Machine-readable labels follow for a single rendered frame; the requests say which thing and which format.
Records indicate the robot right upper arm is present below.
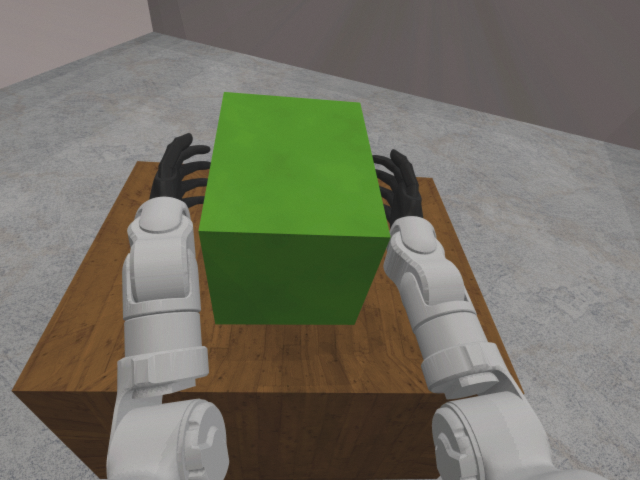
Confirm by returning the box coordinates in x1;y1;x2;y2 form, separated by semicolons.
432;391;608;480

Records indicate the left robot hand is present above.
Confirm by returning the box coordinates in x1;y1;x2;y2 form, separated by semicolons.
149;133;211;208

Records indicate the carton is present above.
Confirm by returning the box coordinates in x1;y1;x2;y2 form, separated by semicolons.
199;92;391;325

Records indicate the robot left forearm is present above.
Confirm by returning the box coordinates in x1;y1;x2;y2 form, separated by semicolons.
106;197;209;479

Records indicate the pedestal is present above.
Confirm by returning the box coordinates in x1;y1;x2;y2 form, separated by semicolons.
12;161;525;480

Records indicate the robot right forearm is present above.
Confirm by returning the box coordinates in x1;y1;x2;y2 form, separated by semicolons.
383;216;552;460

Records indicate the right robot hand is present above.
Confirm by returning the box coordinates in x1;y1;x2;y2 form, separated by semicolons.
372;149;423;229

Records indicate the robot left upper arm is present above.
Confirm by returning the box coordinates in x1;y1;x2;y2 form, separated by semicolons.
95;399;229;480

